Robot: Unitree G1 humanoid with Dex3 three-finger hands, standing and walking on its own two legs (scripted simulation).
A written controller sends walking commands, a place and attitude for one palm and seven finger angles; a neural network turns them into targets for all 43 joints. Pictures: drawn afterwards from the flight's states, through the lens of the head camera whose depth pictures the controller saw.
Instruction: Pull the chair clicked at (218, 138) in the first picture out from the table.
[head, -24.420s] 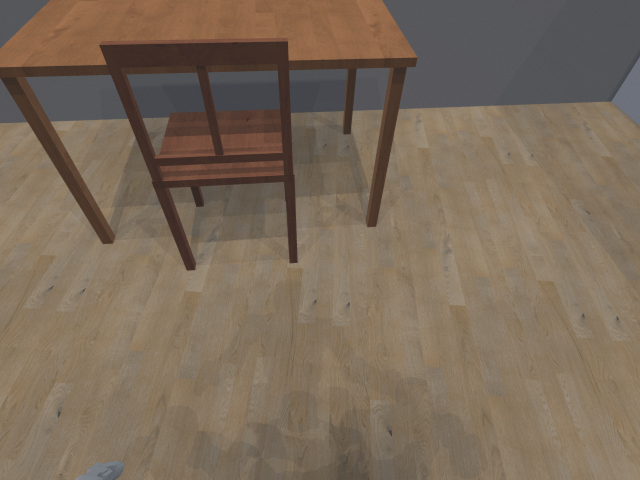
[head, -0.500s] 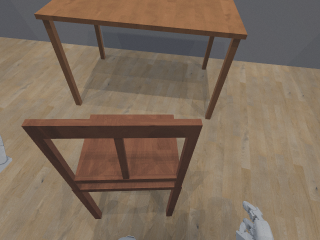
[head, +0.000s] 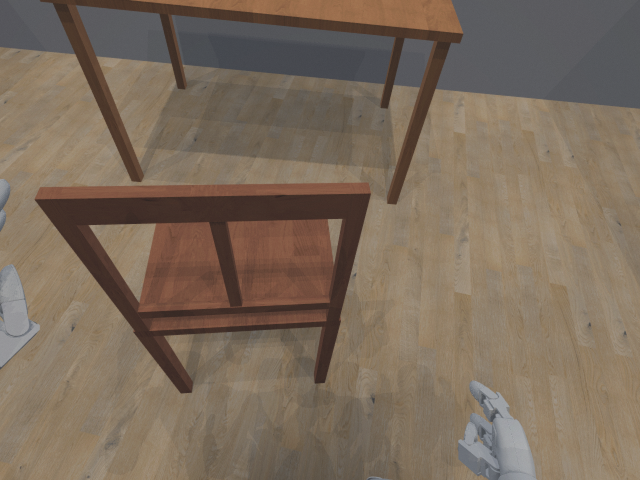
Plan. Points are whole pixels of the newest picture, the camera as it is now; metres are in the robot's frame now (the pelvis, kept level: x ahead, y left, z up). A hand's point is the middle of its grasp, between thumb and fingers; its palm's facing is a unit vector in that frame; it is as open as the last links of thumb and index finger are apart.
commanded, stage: stop stepping back and stand still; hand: left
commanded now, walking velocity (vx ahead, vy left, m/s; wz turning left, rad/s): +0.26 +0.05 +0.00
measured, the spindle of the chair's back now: (228, 266) +0.44 +0.18 -0.10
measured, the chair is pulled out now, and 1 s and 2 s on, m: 0.66 0.66 0.66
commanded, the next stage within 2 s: let the arm hang, fingers relaxed in 0.68 s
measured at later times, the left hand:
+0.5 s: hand out of the picture +0.11 +0.26 +0.16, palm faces +0.45 -0.75 -0.49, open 7.4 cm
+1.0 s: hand out of the picture +0.06 +0.16 -0.14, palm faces +0.03 -0.98 -0.22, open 7.4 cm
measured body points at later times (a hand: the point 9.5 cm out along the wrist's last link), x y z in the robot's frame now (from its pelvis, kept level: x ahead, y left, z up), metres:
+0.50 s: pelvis -0.08 -0.02 +0.00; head -0.10 -0.01 +0.45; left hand +0.08 +0.29 +0.19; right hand +0.04 -0.27 -0.09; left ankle -0.06 +0.09 -0.74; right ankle -0.04 -0.15 -0.74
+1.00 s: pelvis -0.07 -0.02 -0.01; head -0.07 -0.02 +0.44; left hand +0.06 +0.21 -0.12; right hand +0.05 -0.25 -0.13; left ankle -0.05 +0.09 -0.74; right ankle -0.04 -0.15 -0.74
